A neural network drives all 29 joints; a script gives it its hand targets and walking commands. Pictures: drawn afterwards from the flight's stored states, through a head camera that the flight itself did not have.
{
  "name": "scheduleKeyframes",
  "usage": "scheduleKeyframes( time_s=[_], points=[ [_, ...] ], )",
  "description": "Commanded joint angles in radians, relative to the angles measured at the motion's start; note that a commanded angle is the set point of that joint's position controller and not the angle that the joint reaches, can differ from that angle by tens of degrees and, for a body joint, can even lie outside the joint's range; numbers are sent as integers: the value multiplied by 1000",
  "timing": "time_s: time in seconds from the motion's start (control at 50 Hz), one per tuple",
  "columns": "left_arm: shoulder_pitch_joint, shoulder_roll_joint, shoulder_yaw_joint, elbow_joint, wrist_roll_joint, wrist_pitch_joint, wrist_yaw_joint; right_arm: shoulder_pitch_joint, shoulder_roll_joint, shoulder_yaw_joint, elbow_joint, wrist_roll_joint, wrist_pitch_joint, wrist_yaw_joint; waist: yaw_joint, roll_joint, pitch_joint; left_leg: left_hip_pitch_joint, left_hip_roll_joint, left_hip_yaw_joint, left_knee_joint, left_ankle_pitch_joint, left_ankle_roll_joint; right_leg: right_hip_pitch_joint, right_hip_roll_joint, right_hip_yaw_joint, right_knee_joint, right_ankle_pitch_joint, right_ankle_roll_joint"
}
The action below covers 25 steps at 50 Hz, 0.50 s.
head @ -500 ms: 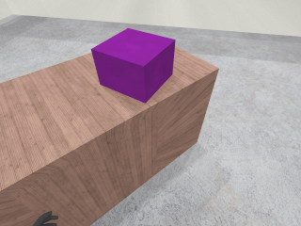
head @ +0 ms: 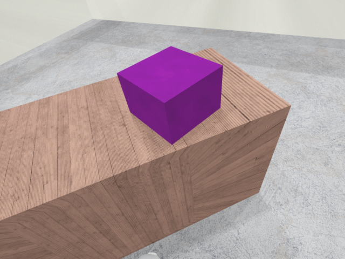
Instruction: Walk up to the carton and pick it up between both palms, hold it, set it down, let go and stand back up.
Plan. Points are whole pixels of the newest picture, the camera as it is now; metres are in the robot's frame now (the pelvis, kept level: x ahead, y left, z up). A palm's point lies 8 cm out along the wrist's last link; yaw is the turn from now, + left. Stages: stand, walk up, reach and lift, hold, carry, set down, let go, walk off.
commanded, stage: walk up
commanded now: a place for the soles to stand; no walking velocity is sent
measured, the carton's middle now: (171, 91) +0.70 +0.05 +0.01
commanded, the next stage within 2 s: none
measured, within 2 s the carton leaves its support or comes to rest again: neither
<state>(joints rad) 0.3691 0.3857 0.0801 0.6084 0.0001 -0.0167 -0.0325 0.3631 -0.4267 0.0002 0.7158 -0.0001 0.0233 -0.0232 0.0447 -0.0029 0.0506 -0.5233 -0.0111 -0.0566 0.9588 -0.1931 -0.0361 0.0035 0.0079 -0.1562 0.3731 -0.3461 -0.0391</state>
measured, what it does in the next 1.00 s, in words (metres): walks ahead, turning left: left foot, then right foot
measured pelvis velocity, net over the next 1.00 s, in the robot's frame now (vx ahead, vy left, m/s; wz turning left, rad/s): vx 0.32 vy -0.20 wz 0.29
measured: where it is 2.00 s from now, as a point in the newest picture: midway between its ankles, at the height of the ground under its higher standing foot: outside the picture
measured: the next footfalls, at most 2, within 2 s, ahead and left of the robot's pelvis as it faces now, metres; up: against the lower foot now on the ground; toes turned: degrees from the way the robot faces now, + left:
left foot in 0.26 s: +0.25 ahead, +0.07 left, +0.00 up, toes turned +5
right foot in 0.54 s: +0.38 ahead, -0.24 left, +0.00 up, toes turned +23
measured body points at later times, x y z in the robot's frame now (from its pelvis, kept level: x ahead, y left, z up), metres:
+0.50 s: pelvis +0.23 -0.10 -0.03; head +0.24 -0.12 +0.42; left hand +0.34 +0.21 -0.08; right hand +0.31 -0.42 -0.14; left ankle +0.21 +0.06 -0.74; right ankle +0.33 -0.21 -0.72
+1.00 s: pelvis +0.32 -0.20 -0.02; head +0.35 -0.22 +0.43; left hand +0.32 +0.12 -0.07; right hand +0.51 -0.47 -0.14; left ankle +0.27 -0.03 -0.67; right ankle +0.37 -0.22 -0.75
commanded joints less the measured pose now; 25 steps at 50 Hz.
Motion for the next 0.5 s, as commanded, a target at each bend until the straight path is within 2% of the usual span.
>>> scheduleKeyframes(
  time_s=[0.0,0.02,0.04,0.06,0.1,0.12,0.14,0.16,0.18,0.2,0.22,0.24,0.26,0.28,0.3,0.32,0.34,0.36,0.38,0.4,0.42,0.44,0.46,0.48],
  points=[
    [190,212,78,-82,59,11,19,-64,-114,-54,-79,-17,-10,-12,112,-136,72,-256,10,107,-104,-8,19,250,-185,99,-111,482,131],
    [204,192,75,-84,59,18,22,-107,-95,-43,-102,-23,-13,-17,128,-113,64,-277,2,122,-139,-4,24,280,-186,90,-81,587,123],
    [204,191,76,-88,62,21,22,-122,-87,-42,-113,-27,-11,-22,126,-113,76,-281,-11,155,-160,-3,24,274,-174,63,-70,668,128],
    [191,179,67,-84,65,23,24,-139,-88,-41,-120,-30,-10,-26,119,-126,95,-271,-22,188,-189,-20,29,266,-172,53,-50,713,110],
    [170,159,59,-92,63,20,21,-157,-70,-37,-128,-37,-16,-32,106,-120,93,-185,-40,233,-273,-4,40,215,-143,15,-19,784,111],
    [169,146,50,-86,65,20,19,-162,-59,-35,-125,-35,-18,-34,93,-134,115,-123,-48,250,-298,18,47,126,-130,4,-15,744,110],
    [167,150,50,-91,65,15,22,-136,-61,-43,-115,-39,-19,-39,70,-160,105,-48,-77,285,-307,33,56,99,-137,4,40,882,119],
    [161,153,53,-102,61,13,26,-117,-63,-51,-117,-42,-23,-46,44,-108,62,73,-113,304,-336,81,68,41,-141,2,107,915,116],
    [150,164,60,-104,60,12,28,-75,-86,-63,-100,-40,-23,-52,17,-119,6,185,-144,323,-331,76,87,10,-160,19,196,989,106],
    [138,180,66,-117,61,10,28,-27,-99,-75,-89,-45,-25,-59,-17,-117,-27,304,-152,300,-331,66,100,-67,-156,22,293,981,104],
    [110,188,64,-135,54,11,27,64,-136,-92,-80,-35,-27,-64,-73,-164,-99,472,-79,184,-331,86,152,-180,-173,42,463,888,109],
    [58,192,65,-160,64,13,26,174,-224,-115,-62,-32,-25,-67,-159,-163,-131,650,45,-35,-303,-12,263,-388,-172,91,707,769,143],
    [32,159,68,-205,68,16,24,299,-337,-145,-55,-34,-21,-75,-231,134,-159,822,385,-619,-395,243,476,-734,8,114,1226,-182,203],
    [-28,207,77,-249,62,28,25,324,-348,-148,-80,3,-28,-83,-210,-10,-191,796,506,-862,-507,414,519,-781,-32,370,1373,-308,201],
    [-23,195,67,-275,51,23,29,198,-342,-146,-90,-4,-46,-99,-168,-41,-119,797,538,-807,-519,376,526,-911,-116,437,1427,-274,181],
    [-45,212,62,-249,44,21,22,130,-298,-140,-88,-13,-58,-104,-139,-125,-65,649,485,-641,-522,270,444,-857,-147,438,1303,-243,142],
    [-43,189,58,-233,47,26,2,60,-263,-122,-87,-29,-67,-98,-82,-108,30,477,372,-467,-549,215,352,-764,-157,372,1144,-199,91],
    [-29,186,58,-214,46,36,-18,-4,-237,-111,-96,-35,-70,-85,-33,-98,86,273,290,-335,-575,98,295,-642,-133,330,991,-229,62],
    [14,173,60,-211,41,50,-29,-85,-245,-111,-115,-37,-76,-74,19,-49,116,88,213,-208,-622,-54,248,-504,-137,288,820,-154,40],
    [14,145,56,-218,37,62,-37,-99,-239,-113,-131,-45,-77,-62,18,58,121,-4,159,-145,-639,-144,224,-411,-120,216,680,-132,33],
    [-9,122,53,-247,33,71,-41,-113,-258,-125,-146,-54,-80,-59,12,114,141,-53,137,-118,-645,-190,218,-362,-116,197,553,-119,30],
    [-2,127,56,-252,36,73,-43,-88,-278,-134,-146,-55,-82,-54,14,158,121,-70,129,-104,-624,-227,196,-279,-105,188,453,-81,24],
    [35,131,61,-243,43,70,-40,-79,-288,-138,-150,-51,-82,-50,23,161,61,-84,124,-107,-579,-253,185,-157,-76,137,411,-8,22],
    [79,141,72,-226,43,69,-35,-73,-283,-137,-154,-45,-81,-50,35,129,-4,-61,138,-108,-497,-208,171,-74,-58,114,382,84,12]
  ],
)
